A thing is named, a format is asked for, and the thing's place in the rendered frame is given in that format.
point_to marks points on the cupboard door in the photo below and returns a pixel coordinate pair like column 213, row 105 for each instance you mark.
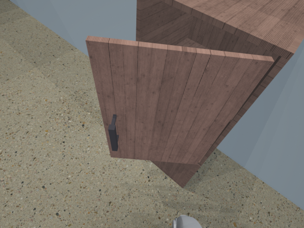
column 171, row 102

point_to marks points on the handle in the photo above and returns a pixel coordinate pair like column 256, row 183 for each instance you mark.
column 112, row 134

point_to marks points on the robot right thigh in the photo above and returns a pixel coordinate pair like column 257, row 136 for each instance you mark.
column 185, row 222

